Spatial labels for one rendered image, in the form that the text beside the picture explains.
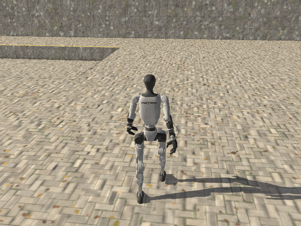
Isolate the robot left upper arm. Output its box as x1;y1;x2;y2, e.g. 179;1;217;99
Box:
128;95;140;119

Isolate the right robot hand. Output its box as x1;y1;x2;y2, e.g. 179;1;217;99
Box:
166;140;177;154

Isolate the humanoid robot torso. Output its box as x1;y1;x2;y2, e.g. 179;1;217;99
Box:
139;93;161;141

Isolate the robot right forearm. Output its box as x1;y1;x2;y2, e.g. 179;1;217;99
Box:
166;115;176;140

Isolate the robot right upper arm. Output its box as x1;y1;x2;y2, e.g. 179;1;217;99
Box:
159;95;171;122

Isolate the left robot hand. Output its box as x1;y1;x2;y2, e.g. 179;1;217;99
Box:
127;126;138;135

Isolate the humanoid robot head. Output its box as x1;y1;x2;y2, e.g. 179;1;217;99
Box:
142;74;157;97

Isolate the robot left forearm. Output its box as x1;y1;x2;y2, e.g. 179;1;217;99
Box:
127;113;134;129

